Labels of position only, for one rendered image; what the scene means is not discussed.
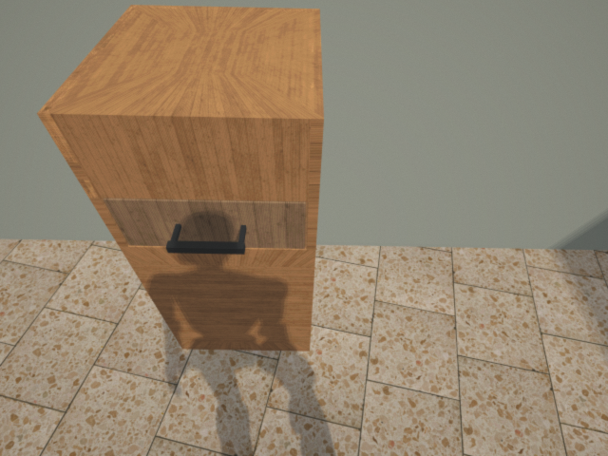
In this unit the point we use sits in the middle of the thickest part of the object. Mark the drawer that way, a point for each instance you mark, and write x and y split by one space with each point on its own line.
269 224

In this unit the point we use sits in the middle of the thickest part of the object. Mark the handle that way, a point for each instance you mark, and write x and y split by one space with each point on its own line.
206 247

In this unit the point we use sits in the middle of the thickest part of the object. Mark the cabinet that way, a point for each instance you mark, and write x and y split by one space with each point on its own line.
205 103

